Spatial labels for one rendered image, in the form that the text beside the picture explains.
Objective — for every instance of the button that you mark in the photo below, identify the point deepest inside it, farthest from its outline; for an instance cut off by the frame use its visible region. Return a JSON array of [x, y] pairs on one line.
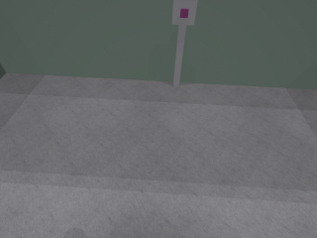
[[184, 13]]

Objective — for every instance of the panel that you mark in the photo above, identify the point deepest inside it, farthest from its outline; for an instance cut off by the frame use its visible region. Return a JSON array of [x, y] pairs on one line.
[[191, 5]]

